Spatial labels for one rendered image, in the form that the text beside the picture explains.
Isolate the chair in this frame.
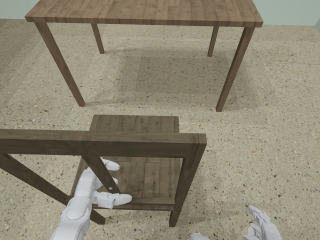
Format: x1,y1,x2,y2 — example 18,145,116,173
0,114,207,227

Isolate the left robot hand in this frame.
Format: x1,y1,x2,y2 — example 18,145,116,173
74,157,132,209

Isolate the left robot forearm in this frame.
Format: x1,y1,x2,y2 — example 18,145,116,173
49,196,92,240

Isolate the table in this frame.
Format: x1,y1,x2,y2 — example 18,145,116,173
24,0,264,112

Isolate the robot right shin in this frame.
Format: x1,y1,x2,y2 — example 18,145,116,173
191,233,201,237

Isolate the right robot hand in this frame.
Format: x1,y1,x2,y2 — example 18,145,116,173
244,205,282,240

